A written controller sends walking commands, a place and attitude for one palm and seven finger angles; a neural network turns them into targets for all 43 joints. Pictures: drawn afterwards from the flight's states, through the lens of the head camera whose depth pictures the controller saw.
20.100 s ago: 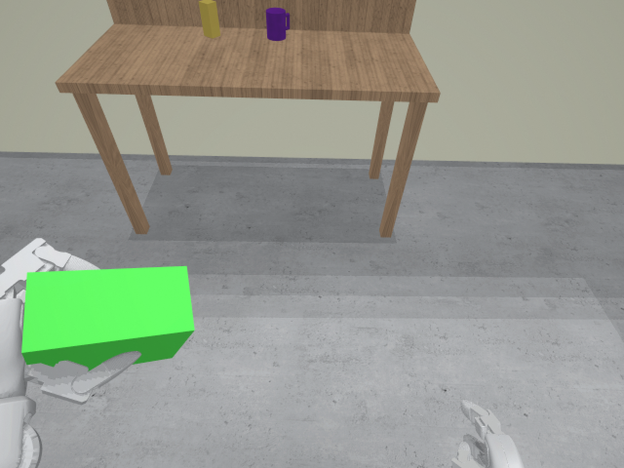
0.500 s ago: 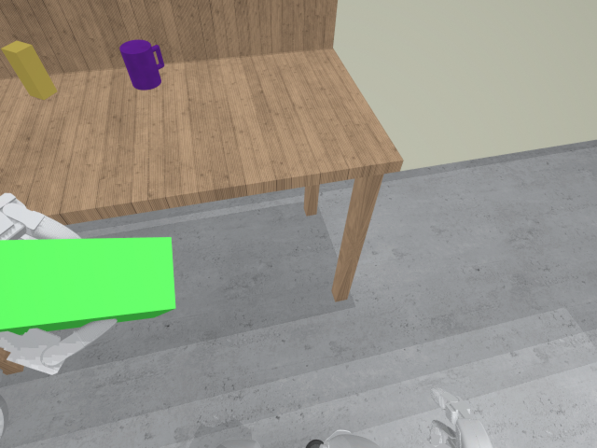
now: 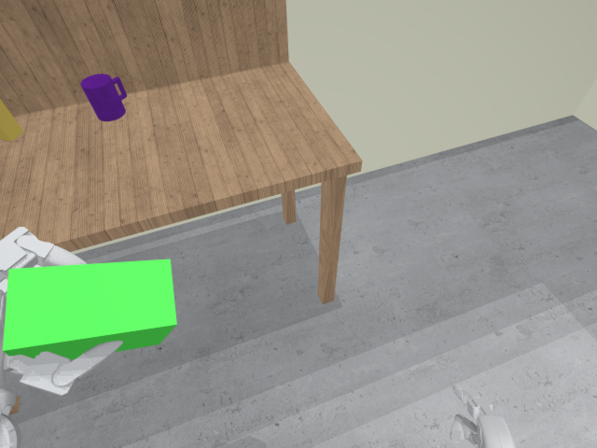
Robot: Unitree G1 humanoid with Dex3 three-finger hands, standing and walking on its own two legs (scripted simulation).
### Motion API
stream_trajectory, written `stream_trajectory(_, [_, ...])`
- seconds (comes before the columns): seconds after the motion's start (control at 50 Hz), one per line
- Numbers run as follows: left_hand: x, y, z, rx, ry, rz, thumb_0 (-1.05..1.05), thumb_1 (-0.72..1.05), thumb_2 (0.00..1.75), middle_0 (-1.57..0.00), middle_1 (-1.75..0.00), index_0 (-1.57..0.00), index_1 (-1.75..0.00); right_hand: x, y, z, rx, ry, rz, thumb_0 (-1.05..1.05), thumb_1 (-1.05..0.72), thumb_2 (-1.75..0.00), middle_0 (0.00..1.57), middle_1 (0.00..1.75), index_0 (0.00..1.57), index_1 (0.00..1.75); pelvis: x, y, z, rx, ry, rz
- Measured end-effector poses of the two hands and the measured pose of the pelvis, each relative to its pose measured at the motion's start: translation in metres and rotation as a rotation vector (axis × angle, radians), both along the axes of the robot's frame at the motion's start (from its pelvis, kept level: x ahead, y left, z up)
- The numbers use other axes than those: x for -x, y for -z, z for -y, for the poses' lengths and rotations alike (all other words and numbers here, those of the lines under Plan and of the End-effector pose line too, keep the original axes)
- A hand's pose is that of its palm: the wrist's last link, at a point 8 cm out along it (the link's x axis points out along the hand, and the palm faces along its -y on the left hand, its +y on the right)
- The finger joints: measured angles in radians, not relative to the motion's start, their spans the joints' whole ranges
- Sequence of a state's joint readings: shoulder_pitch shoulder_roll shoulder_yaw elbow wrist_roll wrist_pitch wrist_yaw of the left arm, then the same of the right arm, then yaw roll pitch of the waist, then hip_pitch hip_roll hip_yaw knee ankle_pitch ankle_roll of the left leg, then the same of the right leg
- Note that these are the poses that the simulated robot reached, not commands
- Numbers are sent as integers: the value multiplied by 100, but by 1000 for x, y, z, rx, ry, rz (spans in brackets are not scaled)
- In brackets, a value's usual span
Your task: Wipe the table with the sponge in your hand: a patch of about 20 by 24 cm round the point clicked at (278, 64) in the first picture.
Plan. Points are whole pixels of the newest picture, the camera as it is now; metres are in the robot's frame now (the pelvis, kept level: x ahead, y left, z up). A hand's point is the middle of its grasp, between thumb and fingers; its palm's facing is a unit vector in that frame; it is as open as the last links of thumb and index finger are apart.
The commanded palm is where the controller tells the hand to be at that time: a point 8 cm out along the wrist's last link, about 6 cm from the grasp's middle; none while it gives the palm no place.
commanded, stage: come to a stop and stand still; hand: left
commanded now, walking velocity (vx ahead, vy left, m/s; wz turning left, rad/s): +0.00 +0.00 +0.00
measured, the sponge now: (121, 310) +0.23 +0.19 +0.14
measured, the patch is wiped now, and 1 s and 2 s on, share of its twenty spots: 0.00 0.00 0.00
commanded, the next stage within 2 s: look again from close up in 0.12 s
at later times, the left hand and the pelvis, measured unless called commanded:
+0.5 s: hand (49, 299) +0.24 +0.26 +0.15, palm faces +0.27 -0.89 -0.37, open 10.2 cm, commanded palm +0.18 +0.31 +0.18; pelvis +0.00 +0.04 +0.01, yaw -3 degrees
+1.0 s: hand (5, 268) +0.27 +0.31 +0.16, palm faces +0.37 -0.86 -0.35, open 10.2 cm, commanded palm +0.21 +0.35 +0.18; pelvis +0.04 +0.07 -0.01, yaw -2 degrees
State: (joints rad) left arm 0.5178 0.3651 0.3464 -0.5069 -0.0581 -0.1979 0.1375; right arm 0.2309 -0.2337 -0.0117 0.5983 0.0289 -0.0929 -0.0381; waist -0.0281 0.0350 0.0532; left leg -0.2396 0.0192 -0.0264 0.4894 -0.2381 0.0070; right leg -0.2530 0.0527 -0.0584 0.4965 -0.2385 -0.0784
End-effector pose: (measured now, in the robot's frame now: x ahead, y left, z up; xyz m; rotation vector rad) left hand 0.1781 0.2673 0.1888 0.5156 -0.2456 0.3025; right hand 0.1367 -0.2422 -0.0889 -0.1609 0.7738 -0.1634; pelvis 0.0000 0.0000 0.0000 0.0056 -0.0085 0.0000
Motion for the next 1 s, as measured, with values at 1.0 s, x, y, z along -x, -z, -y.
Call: stream_trajectory(1.0, [-49,14,-89,52,23,128,0,-51,104,-74,-134,-73,-134,-52,-18,-96,37,-99,93,1,-90,-90,20,30,20,30,-36,10,-75,28,44,17])
